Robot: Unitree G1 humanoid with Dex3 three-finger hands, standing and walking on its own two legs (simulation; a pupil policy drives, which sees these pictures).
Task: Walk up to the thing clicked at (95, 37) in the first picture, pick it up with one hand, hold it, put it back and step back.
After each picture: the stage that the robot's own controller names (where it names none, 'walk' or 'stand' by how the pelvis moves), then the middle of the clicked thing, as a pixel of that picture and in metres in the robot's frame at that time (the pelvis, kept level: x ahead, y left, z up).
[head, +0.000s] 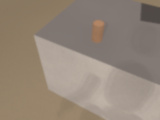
stand; (97, 31) +0.77 -0.07 -0.07
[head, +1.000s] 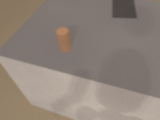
walk; (63, 40) +0.64 +0.16 -0.05
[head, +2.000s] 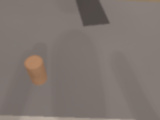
stand; (36, 70) +0.41 +0.19 -0.04
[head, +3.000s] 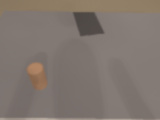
stand; (37, 76) +0.43 +0.21 -0.07
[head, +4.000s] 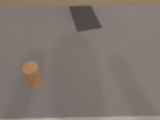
stand; (33, 75) +0.42 +0.23 -0.07
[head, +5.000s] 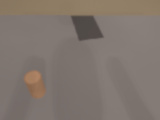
stand; (35, 85) +0.39 +0.21 -0.08
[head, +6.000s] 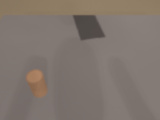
stand; (37, 84) +0.40 +0.21 -0.08
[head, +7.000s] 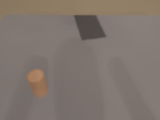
stand; (38, 83) +0.40 +0.20 -0.08
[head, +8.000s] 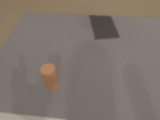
rise first; (50, 77) +0.43 +0.19 -0.07
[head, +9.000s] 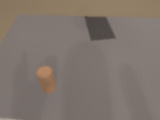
go down; (46, 80) +0.42 +0.19 -0.07
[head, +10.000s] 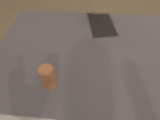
go down; (47, 77) +0.42 +0.19 -0.07
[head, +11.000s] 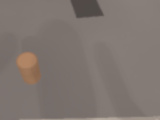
go down; (29, 69) +0.40 +0.17 -0.03
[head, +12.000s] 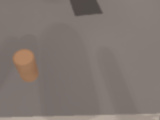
close in; (26, 66) +0.41 +0.18 -0.02
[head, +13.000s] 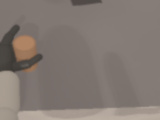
close; (26, 54) +0.44 +0.17 +0.02
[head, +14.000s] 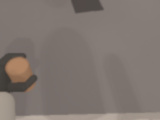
lift; (22, 75) +0.37 +0.19 +0.01
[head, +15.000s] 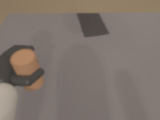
lift; (28, 70) +0.33 +0.17 +0.12
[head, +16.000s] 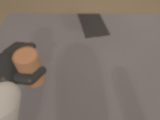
hold; (30, 68) +0.33 +0.17 +0.13
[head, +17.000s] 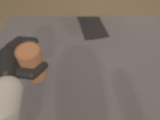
hold; (32, 63) +0.34 +0.16 +0.14
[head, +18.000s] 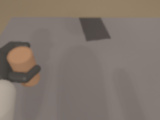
crouch; (25, 67) +0.34 +0.19 +0.13
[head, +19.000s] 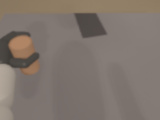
lower; (25, 56) +0.39 +0.19 +0.11
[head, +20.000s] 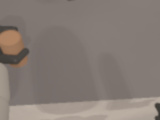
lower; (14, 50) +0.45 +0.19 +0.02
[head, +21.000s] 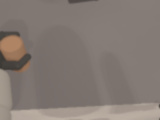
lower; (16, 55) +0.43 +0.19 +0.02
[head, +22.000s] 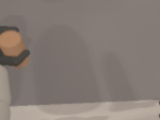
lower; (15, 50) +0.45 +0.19 +0.03
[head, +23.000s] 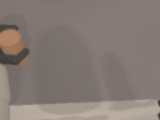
lower; (14, 49) +0.45 +0.19 +0.03
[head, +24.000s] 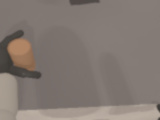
open; (23, 57) +0.43 +0.17 +0.02
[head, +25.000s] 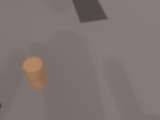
sink last; (36, 73) +0.39 +0.17 -0.01
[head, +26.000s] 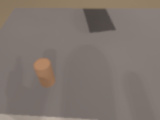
stand; (45, 73) +0.42 +0.19 -0.02
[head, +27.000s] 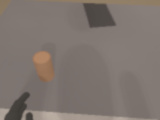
stand; (44, 67) +0.43 +0.18 -0.01
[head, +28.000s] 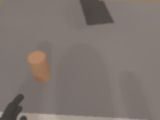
stand; (39, 67) +0.42 +0.19 +0.01
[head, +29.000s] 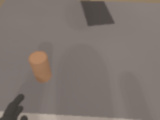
stand; (40, 67) +0.42 +0.18 +0.01
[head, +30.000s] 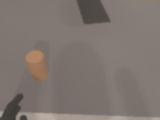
stand; (37, 66) +0.42 +0.18 +0.00
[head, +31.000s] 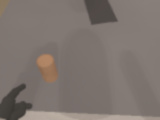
stand; (48, 68) +0.43 +0.16 -0.05
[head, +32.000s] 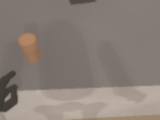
walk; (30, 48) +0.49 +0.21 -0.06
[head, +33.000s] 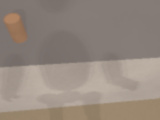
walk; (16, 28) +0.58 +0.31 -0.04
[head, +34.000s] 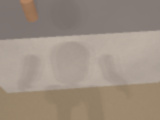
walk; (29, 9) +0.78 +0.33 -0.05
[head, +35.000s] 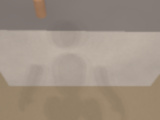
stand; (40, 7) +0.93 +0.29 -0.06
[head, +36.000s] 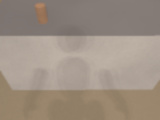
stand; (41, 13) +0.93 +0.29 -0.07
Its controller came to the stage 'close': yes
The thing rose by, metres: 0.20
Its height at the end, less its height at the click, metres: +0.00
